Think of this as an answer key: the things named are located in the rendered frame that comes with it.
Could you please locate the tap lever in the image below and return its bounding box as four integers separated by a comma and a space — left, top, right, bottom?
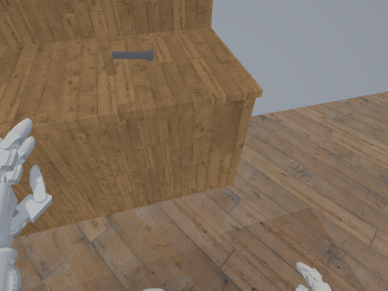
112, 50, 154, 61

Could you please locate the counter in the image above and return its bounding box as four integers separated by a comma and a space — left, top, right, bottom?
0, 0, 263, 238

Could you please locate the robot left forearm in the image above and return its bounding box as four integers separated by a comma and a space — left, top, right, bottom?
0, 247, 21, 291

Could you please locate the robot right hand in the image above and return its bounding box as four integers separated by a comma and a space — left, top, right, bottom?
295, 262, 332, 291

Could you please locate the robot left hand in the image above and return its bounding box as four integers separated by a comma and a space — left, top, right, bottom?
0, 118, 52, 248

